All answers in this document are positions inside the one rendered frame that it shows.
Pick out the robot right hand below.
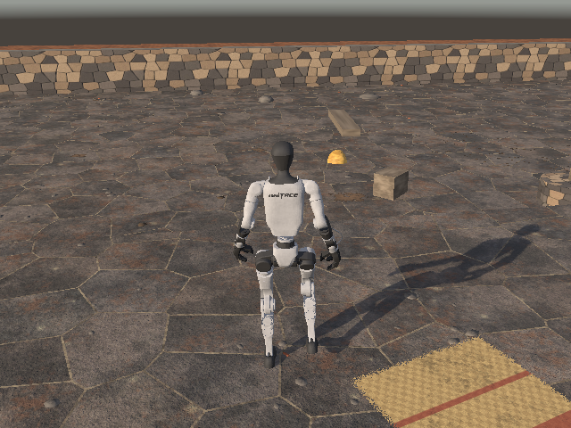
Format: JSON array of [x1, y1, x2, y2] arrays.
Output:
[[320, 249, 341, 270]]

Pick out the robot head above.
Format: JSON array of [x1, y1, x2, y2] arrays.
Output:
[[269, 141, 299, 185]]

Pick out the right robot forearm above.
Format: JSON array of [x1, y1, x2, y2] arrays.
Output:
[[319, 215, 338, 253]]

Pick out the robot right upper arm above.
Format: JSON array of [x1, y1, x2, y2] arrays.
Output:
[[302, 179, 327, 229]]

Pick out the robot left upper arm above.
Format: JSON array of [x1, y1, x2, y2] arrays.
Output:
[[241, 180, 265, 230]]

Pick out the robot left hand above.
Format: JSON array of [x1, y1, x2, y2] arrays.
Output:
[[233, 244, 253, 262]]

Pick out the left robot forearm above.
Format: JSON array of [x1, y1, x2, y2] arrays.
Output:
[[235, 216, 250, 248]]

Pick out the robot left thigh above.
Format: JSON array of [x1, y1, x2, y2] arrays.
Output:
[[255, 250, 276, 314]]

